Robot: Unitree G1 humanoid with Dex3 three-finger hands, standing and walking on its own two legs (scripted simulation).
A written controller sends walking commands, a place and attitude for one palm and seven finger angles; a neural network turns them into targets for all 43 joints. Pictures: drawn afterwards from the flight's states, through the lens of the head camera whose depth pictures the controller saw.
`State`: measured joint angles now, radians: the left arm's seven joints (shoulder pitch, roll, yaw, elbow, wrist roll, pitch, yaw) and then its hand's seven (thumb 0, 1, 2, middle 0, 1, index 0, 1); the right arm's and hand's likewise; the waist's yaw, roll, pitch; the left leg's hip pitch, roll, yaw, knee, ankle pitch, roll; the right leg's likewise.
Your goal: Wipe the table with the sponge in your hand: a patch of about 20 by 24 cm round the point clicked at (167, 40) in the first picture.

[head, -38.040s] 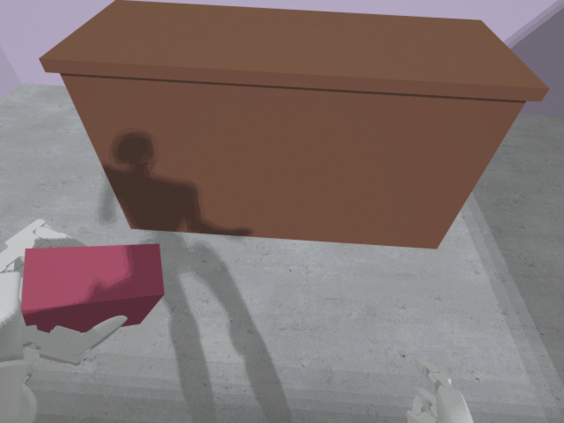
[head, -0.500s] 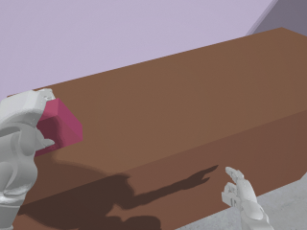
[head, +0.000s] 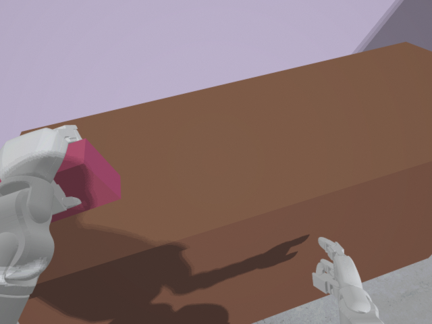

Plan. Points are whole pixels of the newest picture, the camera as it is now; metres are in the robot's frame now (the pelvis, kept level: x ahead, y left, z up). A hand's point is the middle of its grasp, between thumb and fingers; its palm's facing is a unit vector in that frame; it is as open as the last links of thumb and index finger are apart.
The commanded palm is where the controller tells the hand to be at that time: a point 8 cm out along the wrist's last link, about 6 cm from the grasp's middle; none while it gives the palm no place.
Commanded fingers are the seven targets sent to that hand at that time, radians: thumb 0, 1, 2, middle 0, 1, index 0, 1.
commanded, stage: lower the sponge onto the table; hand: left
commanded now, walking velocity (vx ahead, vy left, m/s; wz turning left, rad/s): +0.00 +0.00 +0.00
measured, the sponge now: (72, 188) +0.25 +0.31 +0.16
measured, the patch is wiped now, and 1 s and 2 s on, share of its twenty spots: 0.00 0.00 0.05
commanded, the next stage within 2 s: wipe forward along the first lane in 1.62 s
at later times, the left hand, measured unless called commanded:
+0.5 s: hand (72, 174) +0.26 +0.30 +0.19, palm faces +0.18 -0.07 -0.98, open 9.8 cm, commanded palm +0.21 +0.29 +0.27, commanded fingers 0.00 0.10 1.30 -1.20 -1.60 -1.20 -1.60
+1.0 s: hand (81, 185) +0.26 +0.29 +0.17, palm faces +0.12 -0.06 -0.99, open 9.8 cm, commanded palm +0.21 +0.28 +0.24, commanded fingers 0.00 0.10 1.30 -1.20 -1.60 -1.20 -1.60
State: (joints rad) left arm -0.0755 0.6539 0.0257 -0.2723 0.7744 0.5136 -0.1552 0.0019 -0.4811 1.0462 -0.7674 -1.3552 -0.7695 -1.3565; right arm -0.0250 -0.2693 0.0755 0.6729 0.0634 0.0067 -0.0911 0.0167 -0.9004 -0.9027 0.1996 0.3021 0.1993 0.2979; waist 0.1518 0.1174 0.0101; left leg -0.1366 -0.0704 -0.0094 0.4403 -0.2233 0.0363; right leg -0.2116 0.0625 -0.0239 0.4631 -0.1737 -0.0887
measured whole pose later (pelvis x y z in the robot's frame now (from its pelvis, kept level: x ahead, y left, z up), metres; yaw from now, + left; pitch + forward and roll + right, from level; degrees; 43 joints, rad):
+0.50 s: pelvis +0.00 +0.00 +0.00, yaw +0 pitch -4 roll +1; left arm -0.10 0.62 -0.03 -0.25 0.80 0.54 -0.15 0.00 -0.48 1.05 -0.77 -1.36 -0.77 -1.36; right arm -0.02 -0.27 0.08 0.67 0.07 0.01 -0.09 0.02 -0.90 -0.90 0.20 0.30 0.20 0.30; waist 0.15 0.11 0.01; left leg -0.13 -0.07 -0.01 0.42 -0.22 0.04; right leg -0.21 0.06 -0.02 0.45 -0.17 -0.09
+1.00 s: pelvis +0.01 -0.01 +0.00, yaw +0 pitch -4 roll +1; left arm -0.01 0.61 -0.03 -0.26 0.82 0.53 -0.13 0.00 -0.48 1.05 -0.77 -1.35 -0.77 -1.36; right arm -0.02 -0.27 0.08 0.66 0.06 0.02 -0.08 0.02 -0.90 -0.90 0.20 0.30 0.20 0.30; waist 0.15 0.11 0.01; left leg -0.12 -0.06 -0.01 0.42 -0.23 0.03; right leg -0.20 0.08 -0.02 0.44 -0.18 -0.10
